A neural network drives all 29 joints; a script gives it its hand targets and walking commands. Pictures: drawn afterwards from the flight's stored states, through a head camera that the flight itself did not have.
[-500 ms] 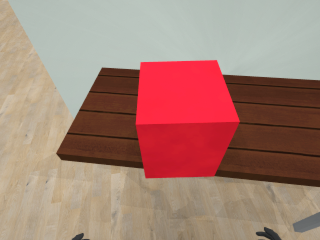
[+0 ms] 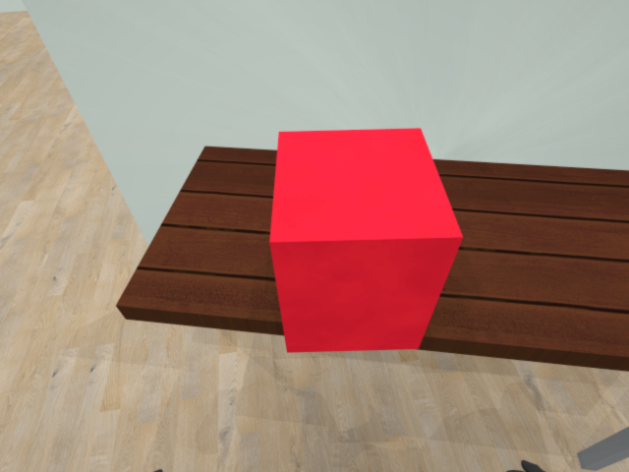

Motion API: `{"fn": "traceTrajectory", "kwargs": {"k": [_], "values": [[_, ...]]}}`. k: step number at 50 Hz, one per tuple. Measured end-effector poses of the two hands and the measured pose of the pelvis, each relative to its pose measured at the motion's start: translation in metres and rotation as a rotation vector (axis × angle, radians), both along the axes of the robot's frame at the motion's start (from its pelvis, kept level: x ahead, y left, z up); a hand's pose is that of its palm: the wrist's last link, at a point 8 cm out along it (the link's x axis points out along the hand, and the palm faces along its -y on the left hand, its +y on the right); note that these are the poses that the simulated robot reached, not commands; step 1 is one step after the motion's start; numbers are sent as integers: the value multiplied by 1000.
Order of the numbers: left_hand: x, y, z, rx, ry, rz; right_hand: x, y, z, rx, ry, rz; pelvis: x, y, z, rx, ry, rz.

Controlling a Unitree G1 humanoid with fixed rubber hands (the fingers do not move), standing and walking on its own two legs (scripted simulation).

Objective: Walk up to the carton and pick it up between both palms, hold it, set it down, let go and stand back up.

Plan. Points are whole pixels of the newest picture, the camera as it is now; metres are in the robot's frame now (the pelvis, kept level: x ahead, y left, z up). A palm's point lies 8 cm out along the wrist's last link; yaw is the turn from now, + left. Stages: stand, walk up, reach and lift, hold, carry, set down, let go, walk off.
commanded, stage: stand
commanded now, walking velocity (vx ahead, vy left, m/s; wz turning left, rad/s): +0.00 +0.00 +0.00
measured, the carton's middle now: (351, 244) +0.42 -0.02 +0.06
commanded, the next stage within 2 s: none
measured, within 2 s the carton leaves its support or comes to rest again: neither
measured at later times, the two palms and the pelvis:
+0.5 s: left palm out of the picture +0.08 +0.27 -0.12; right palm out of the picture +0.08 -0.27 -0.10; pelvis -0.01 +0.00 +0.00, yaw +0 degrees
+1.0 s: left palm out of the picture +0.06 +0.27 -0.12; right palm out of the picture +0.07 -0.27 -0.10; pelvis -0.02 +0.00 +0.00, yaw +0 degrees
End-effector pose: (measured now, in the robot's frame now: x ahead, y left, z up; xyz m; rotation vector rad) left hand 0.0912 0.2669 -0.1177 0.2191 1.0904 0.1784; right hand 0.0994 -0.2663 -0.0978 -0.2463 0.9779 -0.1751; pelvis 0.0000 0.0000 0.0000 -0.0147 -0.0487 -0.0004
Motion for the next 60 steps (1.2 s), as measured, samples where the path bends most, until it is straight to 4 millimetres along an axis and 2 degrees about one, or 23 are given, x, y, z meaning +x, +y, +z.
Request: {"fn": "traceTrajectory", "kwargs": {"k": [31, 60], "values": [[-22, 0, -2, 2, 20, 13, -23, -3, -5, 4, 22, -17, -14, -2, 0, 2, -26, 0], [-34, -1, -2, 4, 18, 17, -36, -5, -6, 7, 20, -21, -25, -3, 0, 4, -41, 0]]}}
